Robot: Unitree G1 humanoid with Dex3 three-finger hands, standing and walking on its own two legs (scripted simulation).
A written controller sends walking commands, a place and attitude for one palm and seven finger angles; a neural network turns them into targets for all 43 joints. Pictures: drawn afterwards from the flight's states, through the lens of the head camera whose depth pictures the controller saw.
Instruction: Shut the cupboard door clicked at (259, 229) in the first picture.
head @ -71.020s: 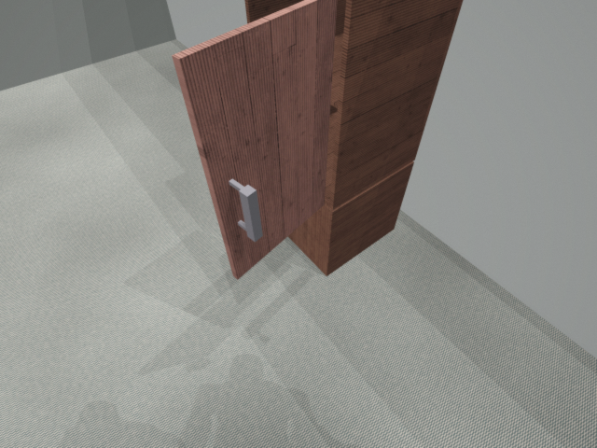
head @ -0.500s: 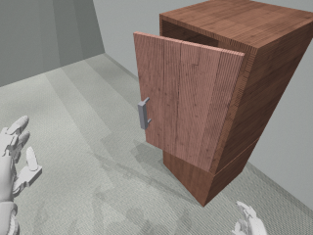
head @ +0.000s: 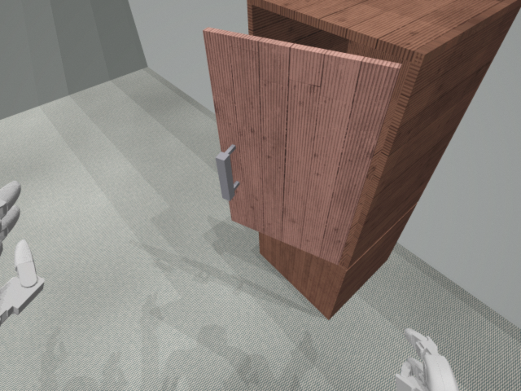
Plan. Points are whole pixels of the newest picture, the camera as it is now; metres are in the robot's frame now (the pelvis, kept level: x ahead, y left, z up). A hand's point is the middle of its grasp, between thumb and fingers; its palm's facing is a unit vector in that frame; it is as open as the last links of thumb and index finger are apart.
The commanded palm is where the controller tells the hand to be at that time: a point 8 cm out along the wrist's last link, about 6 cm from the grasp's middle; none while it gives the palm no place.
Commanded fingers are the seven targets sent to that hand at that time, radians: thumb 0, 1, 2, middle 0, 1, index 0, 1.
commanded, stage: step back with the hand held close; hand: left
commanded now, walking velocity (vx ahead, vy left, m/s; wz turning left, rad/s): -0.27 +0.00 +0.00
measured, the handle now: (230, 172) +0.64 +0.13 -0.09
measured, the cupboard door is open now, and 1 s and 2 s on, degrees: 21 21 21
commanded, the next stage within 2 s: stop stepping back and stand still in 1.48 s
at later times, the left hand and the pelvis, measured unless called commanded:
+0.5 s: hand out of the picture +0.13 +0.27 +0.16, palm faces +0.48 -0.77 -0.43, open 7.4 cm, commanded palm +0.07 +0.30 +0.18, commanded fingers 0.00 0.90 0.90 -0.20 -0.30 -0.20 -0.30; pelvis -0.06 +0.00 -0.02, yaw +1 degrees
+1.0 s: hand out of the picture +0.08 +0.27 +0.16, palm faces +0.49 -0.77 -0.42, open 7.4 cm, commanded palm +0.00 +0.31 +0.18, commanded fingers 0.00 0.90 0.90 -0.20 -0.30 -0.20 -0.30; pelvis -0.12 +0.00 -0.02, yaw +4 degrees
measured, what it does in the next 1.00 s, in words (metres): shifts its weight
